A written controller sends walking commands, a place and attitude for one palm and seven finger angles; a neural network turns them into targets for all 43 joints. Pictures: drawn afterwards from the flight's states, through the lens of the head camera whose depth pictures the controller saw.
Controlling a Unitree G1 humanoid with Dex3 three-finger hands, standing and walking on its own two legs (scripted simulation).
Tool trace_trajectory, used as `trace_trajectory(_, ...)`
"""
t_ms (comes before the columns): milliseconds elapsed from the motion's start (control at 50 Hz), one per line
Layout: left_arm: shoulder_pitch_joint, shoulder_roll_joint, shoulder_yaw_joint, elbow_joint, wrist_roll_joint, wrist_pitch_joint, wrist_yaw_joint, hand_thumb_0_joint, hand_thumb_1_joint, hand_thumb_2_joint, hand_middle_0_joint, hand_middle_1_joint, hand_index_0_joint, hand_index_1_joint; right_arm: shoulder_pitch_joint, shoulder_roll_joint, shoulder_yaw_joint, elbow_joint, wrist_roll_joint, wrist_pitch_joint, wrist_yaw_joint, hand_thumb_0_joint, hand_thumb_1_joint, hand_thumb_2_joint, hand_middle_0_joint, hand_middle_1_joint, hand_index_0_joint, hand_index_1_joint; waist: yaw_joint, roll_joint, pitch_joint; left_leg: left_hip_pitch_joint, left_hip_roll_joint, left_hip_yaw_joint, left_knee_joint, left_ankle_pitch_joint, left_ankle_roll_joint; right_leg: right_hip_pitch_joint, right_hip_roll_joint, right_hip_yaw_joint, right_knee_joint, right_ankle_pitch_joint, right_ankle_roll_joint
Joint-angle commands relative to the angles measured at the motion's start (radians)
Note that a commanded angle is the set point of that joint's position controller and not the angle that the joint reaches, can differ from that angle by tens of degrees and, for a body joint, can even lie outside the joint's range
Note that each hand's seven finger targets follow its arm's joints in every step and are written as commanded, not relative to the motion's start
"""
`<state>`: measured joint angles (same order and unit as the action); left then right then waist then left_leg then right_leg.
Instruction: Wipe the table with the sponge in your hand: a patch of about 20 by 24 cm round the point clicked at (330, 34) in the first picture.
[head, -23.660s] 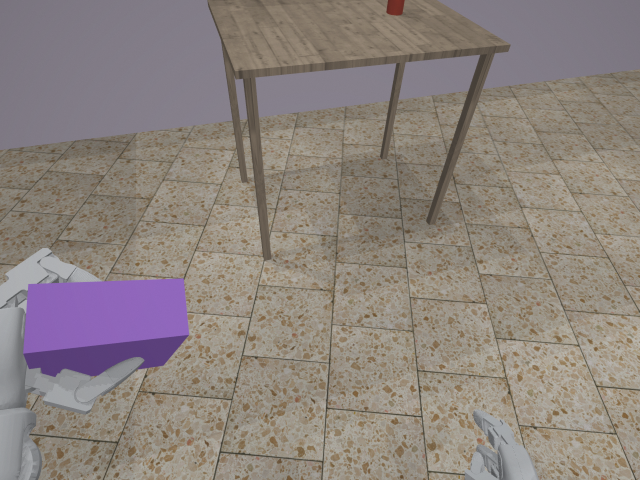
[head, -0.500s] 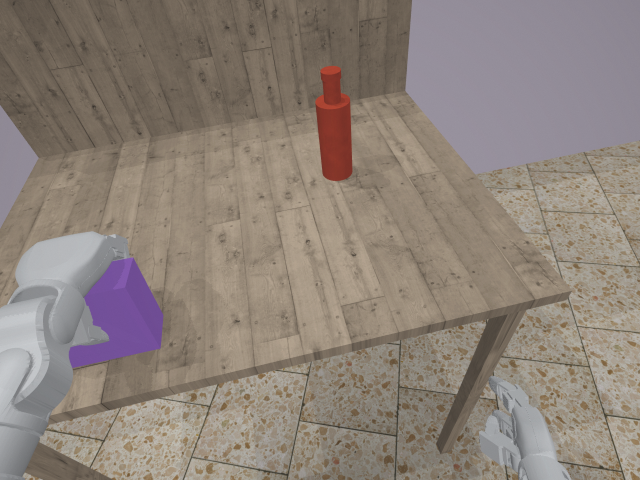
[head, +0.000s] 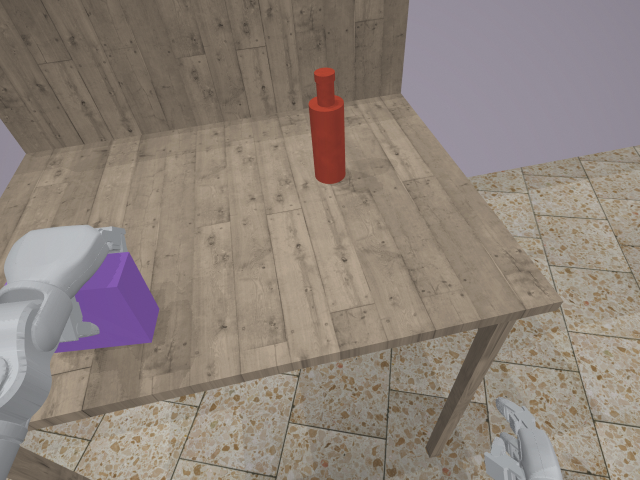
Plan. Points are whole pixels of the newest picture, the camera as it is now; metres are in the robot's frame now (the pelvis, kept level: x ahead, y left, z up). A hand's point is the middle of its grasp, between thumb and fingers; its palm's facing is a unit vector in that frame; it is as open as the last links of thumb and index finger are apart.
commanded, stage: lower the sponge onto the table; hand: left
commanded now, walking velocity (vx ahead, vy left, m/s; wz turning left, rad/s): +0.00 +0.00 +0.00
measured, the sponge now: (95, 313) +0.25 +0.34 +0.08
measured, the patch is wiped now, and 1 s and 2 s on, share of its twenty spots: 0.10 0.15 0.35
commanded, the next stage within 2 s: wipe forward along the first lane in 0.42 s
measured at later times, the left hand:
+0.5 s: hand (67, 295) +0.25 +0.35 +0.12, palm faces -0.03 -0.01 -1.00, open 9.6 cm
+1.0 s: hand (78, 265) +0.29 +0.37 +0.12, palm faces -0.13 +0.02 -0.99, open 9.6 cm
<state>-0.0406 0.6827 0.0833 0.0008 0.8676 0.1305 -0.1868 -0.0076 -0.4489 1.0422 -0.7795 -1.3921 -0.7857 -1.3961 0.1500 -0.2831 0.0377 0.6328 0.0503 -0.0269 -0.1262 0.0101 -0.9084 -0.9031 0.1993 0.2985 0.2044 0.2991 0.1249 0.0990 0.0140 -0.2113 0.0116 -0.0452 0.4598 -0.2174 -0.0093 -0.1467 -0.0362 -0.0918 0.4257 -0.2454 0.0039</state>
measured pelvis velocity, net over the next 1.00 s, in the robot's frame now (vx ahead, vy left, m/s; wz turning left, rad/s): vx -0.01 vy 0.00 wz -0.01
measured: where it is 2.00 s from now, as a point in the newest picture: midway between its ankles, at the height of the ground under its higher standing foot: outside the picture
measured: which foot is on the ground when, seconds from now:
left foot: down 0.00-1.00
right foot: down 0.00-1.00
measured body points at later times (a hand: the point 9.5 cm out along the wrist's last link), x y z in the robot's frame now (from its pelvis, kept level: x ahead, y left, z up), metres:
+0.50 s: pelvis +0.00 +0.00 +0.00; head +0.01 -0.03 +0.45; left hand +0.25 +0.35 +0.17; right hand +0.22 -0.22 -0.10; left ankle +0.02 +0.13 -0.74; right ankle -0.01 -0.12 -0.74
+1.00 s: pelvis -0.01 +0.00 +0.00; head +0.00 -0.03 +0.45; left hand +0.30 +0.36 +0.17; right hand +0.16 -0.25 -0.12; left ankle +0.02 +0.13 -0.74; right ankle -0.01 -0.12 -0.74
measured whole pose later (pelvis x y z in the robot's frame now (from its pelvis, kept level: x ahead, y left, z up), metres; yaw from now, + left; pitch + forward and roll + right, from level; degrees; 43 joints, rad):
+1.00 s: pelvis -0.01 +0.00 +0.00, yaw +0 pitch +1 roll -1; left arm -0.25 0.71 0.12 0.36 0.92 0.09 -0.16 0.00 -0.48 1.06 -0.80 -1.36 -0.81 -1.36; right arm 0.20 -0.30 0.02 0.66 0.07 0.03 -0.11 0.01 -0.91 -0.90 0.20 0.30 0.21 0.30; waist 0.07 0.09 -0.02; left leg -0.31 0.02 -0.04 0.50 -0.22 -0.01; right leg -0.25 -0.03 -0.09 0.46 -0.24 0.00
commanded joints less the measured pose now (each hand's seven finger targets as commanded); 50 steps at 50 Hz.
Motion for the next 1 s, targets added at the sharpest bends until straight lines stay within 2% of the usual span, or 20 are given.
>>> trace_trajectory(0,-0.278,0.317,0.242,-0.068,0.003,0.006,0.118,0.000,0.100,1.300,-1.200,-1.600,-1.200,-1.600,-0.123,-0.103,-0.053,-0.125,-0.001,-0.036,0.004,0.000,-0.900,-0.900,0.200,0.300,0.200,0.300,-0.011,0.003,-0.149,0.078,-0.050,0.025,-0.053,0.211,0.040,-0.013,0.055,0.017,-0.086,0.136,-0.067)
trace_trajectory(20,-0.296,0.327,0.247,-0.078,0.007,0.029,0.127,0.000,0.100,1.300,-1.200,-1.600,-1.200,-1.600,-0.170,-0.103,-0.044,-0.135,0.004,-0.040,0.010,0.000,-0.900,-0.900,0.200,0.300,0.200,0.300,-0.001,0.034,-0.153,0.079,-0.051,0.027,-0.056,0.205,0.037,-0.005,0.060,0.036,-0.088,0.124,-0.077)
trace_trajectory(60,-0.257,0.336,0.260,-0.087,0.008,0.055,0.147,0.000,0.100,1.300,-1.200,-1.600,-1.200,-1.600,-0.152,-0.109,-0.056,-0.135,-0.003,-0.031,0.019,0.000,-0.900,-0.900,0.200,0.300,0.200,0.300,0.011,0.029,-0.228,0.074,-0.053,0.034,-0.045,0.267,0.034,0.053,0.047,0.024,-0.059,0.194,-0.071)
trace_trajectory(80,-0.250,0.303,0.225,-0.098,0.009,0.070,0.145,0.000,0.100,1.300,-1.200,-1.600,-1.200,-1.600,-0.160,-0.109,-0.052,-0.148,-0.009,-0.024,0.023,0.000,-0.900,-0.900,0.200,0.300,0.200,0.300,0.010,0.024,-0.243,0.068,-0.056,0.038,-0.043,0.280,0.035,0.066,0.046,0.021,-0.054,0.226,-0.070)
trace_trajectory(100,-0.232,0.324,0.243,-0.100,0.016,0.081,0.145,0.000,0.100,1.300,-1.200,-1.600,-1.200,-1.600,-0.161,-0.110,-0.055,-0.144,-0.007,-0.021,0.027,0.000,-0.900,-0.900,0.200,0.300,0.200,0.300,0.009,0.005,-0.253,0.071,-0.054,0.040,-0.040,0.285,0.037,0.071,0.044,0.023,-0.045,0.236,-0.065)
trace_trajectory(120,-0.233,0.339,0.248,-0.116,0.024,0.091,0.139,0.000,0.100,1.300,-1.200,-1.600,-1.200,-1.600,-0.200,-0.106,-0.042,-0.154,-0.003,-0.028,0.029,0.000,-0.900,-0.900,0.200,0.300,0.200,0.300,0.010,0.034,-0.254,0.073,-0.057,0.037,-0.039,0.276,0.038,0.071,0.052,0.036,-0.044,0.226,-0.072)
trace_trajectory(140,-0.215,0.317,0.229,-0.123,0.021,0.092,0.133,0.000,0.100,1.300,-1.200,-1.600,-1.200,-1.600,-0.169,-0.109,-0.048,-0.158,-0.011,-0.023,0.031,0.000,-0.900,-0.900,0.200,0.300,0.200,0.300,0.008,0.022,-0.274,0.066,-0.059,0.040,-0.035,0.282,0.042,0.076,0.046,0.022,-0.039,0.238,-0.070)
trace_trajectory(180,-0.165,0.278,0.197,-0.146,0.008,0.089,0.115,0.000,0.100,1.300,-1.200,-1.600,-1.200,-1.600,-0.165,-0.104,-0.050,-0.163,-0.011,-0.020,0.035,0.000,-0.900,-0.900,0.200,0.300,0.200,0.300,-0.004,0.003,-0.261,0.071,-0.057,0.042,-0.029,0.283,0.047,0.059,0.046,0.015,-0.037,0.254,-0.061)
trace_trajectory(240,-0.167,0.293,0.207,-0.169,-0.001,0.067,0.098,0.000,0.100,1.300,-1.200,-1.600,-1.200,-1.600,-0.153,-0.103,-0.044,-0.168,-0.010,-0.022,0.027,0.000,-0.900,-0.900,0.200,0.300,0.200,0.300,-0.019,-0.040,-0.248,0.070,-0.058,0.039,-0.023,0.250,0.055,0.030,0.052,0.015,-0.044,0.223,-0.056)
trace_trajectory(320,-0.135,0.291,0.220,-0.171,0.007,0.053,0.099,0.000,0.100,1.300,-1.200,-1.600,-1.200,-1.600,-0.172,-0.099,-0.045,-0.172,0.001,-0.025,0.023,0.000,-0.900,-0.900,0.200,0.300,0.200,0.300,-0.017,-0.019,-0.198,0.073,-0.051,0.033,-0.020,0.234,0.053,-0.003,0.058,0.026,-0.048,0.195,-0.060)
trace_trajectory(380,-0.099,0.275,0.213,-0.126,-0.003,0.050,0.101,0.000,0.100,1.300,-1.200,-1.600,-1.200,-1.600,-0.131,-0.109,-0.054,-0.161,-0.007,-0.011,0.020,0.000,-0.900,-0.900,0.200,0.300,0.200,0.300,-0.017,-0.045,-0.184,0.049,-0.055,0.033,-0.021,0.231,0.051,-0.006,0.054,0.009,-0.047,0.196,-0.055)
trace_trajectory(420,-0.153,0.280,0.208,-0.141,0.008,0.053,0.105,0.000,0.100,1.300,-1.200,-1.600,-1.200,-1.600,-0.173,-0.101,-0.043,-0.167,0.006,-0.017,0.020,0.000,-0.900,-0.900,0.200,0.300,0.200,0.300,-0.023,0.001,-0.166,0.054,-0.052,0.029,-0.029,0.196,0.047,-0.025,0.061,0.023,-0.054,0.144,-0.061)
trace_trajectory(460,-0.153,0.272,0.196,-0.114,0.014,0.053,0.112,0.000,0.100,1.300,-1.200,-1.600,-1.200,-1.600,-0.140,-0.105,-0.051,-0.156,0.001,-0.011,0.019,0.000,-0.900,-0.900,0.200,0.300,0.200,0.300,-0.025,-0.001,-0.172,0.045,-0.053,0.030,-0.030,0.198,0.046,-0.025,0.056,0.009,-0.051,0.137,-0.058)
trace_trajectory(580,-0.258,0.242,0.139,0.000,0.037,0.062,0.104,0.000,0.100,1.300,-1.200,-1.600,-1.200,-1.600,-0.127,-0.117,-0.050,-0.138,0.002,-0.001,0.010,0.000,-0.900,-0.900,0.200,0.300,0.200,0.300,-0.045,-0.037,-0.157,0.025,-0.056,0.028,-0.041,0.136,0.046,-0.063,0.064,0.004,-0.065,0.083,-0.060)
trace_trajectory(720,-0.353,0.273,0.126,0.144,0.073,0.053,0.083,0.000,0.100,1.300,-1.200,-1.600,-1.200,-1.600,-0.129,-0.126,-0.047,-0.124,0.015,0.000,0.009,0.000,-0.900,-0.900,0.200,0.300,0.200,0.300,-0.055,-0.062,-0.171,0.015,-0.058,0.029,-0.038,0.093,0.049,-0.074,0.067,0.016,-0.065,0.050,-0.065)
trace_trajectory(740,-0.379,0.241,0.091,0.156,0.071,0.048,0.075,0.000,0.100,1.300,-1.200,-1.600,-1.200,-1.600,-0.098,-0.130,-0.050,-0.128,0.008,0.004,0.006,0.000,-0.900,-0.900,0.200,0.300,0.200,0.300,-0.063,-0.082,-0.179,0.008,-0.063,0.031,-0.035,0.096,0.054,-0.074,0.061,0.010,-0.068,0.058,-0.063)
trace_trajectory(920,-0.423,0.312,0.146,0.286,0.089,-0.030,0.070,0.000,0.100,1.300,-1.200,-1.600,-1.200,-1.600,-0.064,-0.141,-0.065,-0.116,0.015,0.017,0.008,0.000,-0.900,-0.900,0.200,0.300,0.200,0.300,-0.063,-0.076,-0.173,-0.024,-0.061,0.032,-0.022,0.066,0.059,-0.102,0.067,0.024,-0.059,0.032,-0.066)
trace_trajectory(940,-0.432,0.276,0.113,0.291,0.085,-0.037,0.070,0.000,0.100,1.300,-1.200,-1.600,-1.200,-1.600,-0.042,-0.142,-0.070,-0.121,0.010,0.020,0.005,0.000,-0.900,-0.900,0.200,0.300,0.200,0.300,-0.069,-0.079,-0.182,-0.027,-0.065,0.036,-0.016,0.071,0.062,-0.103,0.062,0.018,-0.058,0.038,-0.064)
trace_trajectory(960,-0.426,0.294,0.132,0.326,0.086,-0.045,0.077,0.000,0.100,1.300,-1.200,-1.600,-1.200,-1.600,-0.031,-0.146,-0.074,-0.106,0.012,0.022,0.006,0.000,-0.900,-0.900,0.200,0.300,0.200,0.300,-0.071,-0.079,-0.169,-0.036,-0.062,0.037,-0.013,0.063,0.060,-0.115,0.062,0.019,-0.056,0.031,-0.061)
trace_trajectory(980,-0.439,0.269,0.108,0.344,0.083,-0.051,0.076,0.000,0.100,1.300,-1.200,-1.600,-1.200,-1.600,-0.028,-0.148,-0.075,-0.107,0.011,0.027,0.006,0.000,-0.900,-0.900,0.200,0.300,0.200,0.300,-0.077,-0.099,-0.152,-0.049,-0.062,0.034,-0.013,0.053,0.060,-0.130,0.064,0.015,-0.058,0.029,-0.059)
